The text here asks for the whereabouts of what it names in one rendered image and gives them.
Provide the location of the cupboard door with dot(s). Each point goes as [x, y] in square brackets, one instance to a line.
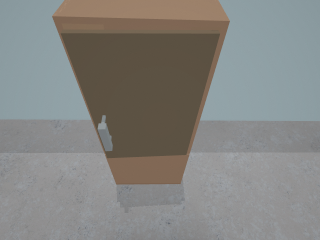
[148, 83]

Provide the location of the handle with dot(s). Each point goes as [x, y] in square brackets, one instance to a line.
[106, 138]

